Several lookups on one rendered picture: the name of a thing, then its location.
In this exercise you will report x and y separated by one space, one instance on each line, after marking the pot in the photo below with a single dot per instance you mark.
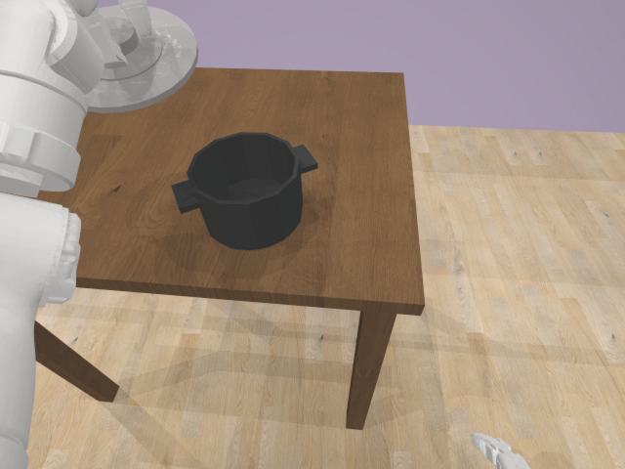
248 187

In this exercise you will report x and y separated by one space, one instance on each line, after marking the robot right hand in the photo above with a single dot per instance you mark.
498 452

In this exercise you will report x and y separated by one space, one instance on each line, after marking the lid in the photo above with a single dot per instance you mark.
160 65

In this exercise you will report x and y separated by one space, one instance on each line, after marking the table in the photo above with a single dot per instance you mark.
356 247

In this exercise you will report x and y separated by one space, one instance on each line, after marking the robot left forearm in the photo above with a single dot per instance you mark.
49 63

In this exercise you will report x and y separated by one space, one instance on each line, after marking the knob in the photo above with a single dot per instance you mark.
123 33

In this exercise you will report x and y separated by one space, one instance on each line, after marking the left robot upper arm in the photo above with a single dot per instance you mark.
39 253

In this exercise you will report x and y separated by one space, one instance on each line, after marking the robot left hand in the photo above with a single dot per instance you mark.
137 13

